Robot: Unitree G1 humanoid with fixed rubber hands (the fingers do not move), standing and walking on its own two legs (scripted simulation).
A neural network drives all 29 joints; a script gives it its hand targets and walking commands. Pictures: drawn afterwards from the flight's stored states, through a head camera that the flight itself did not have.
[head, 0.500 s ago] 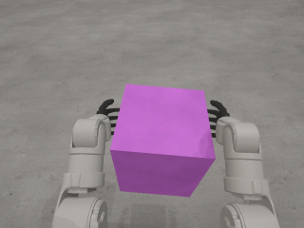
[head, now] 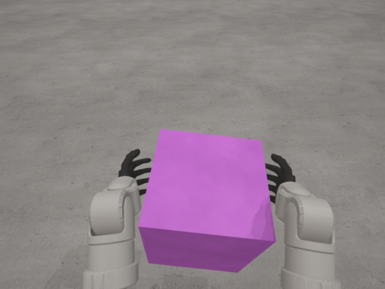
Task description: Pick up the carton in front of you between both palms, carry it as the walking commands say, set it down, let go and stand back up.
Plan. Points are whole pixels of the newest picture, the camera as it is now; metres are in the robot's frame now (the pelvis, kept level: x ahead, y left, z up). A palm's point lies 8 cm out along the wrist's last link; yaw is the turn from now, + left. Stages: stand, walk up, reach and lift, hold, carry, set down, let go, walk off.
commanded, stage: carry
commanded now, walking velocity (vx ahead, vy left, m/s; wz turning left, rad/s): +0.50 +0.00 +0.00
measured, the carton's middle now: (201, 205) +0.31 +0.01 +0.02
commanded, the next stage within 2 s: none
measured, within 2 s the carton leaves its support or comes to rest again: neither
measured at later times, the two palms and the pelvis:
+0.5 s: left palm (138, 114) +0.56 +0.19 +0.08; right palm (244, 115) +0.56 -0.11 +0.08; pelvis +0.30 +0.04 -0.01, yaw -1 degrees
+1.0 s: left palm (163, 64) +0.86 +0.15 +0.09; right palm (243, 66) +0.86 -0.15 +0.08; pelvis +0.60 -0.01 +0.00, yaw +2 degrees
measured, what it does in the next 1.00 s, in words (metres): walks ahead: left foot, then right foot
